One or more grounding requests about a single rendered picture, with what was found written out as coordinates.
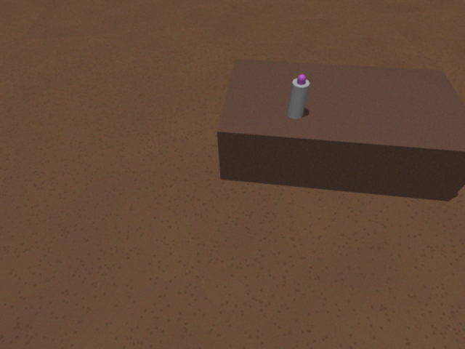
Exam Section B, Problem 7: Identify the bottle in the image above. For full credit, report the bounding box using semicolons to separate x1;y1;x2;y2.
287;74;310;119

